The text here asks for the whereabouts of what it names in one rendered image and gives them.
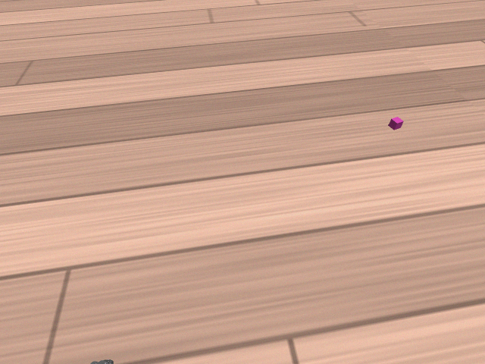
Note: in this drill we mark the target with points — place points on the cube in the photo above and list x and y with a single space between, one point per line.
396 123

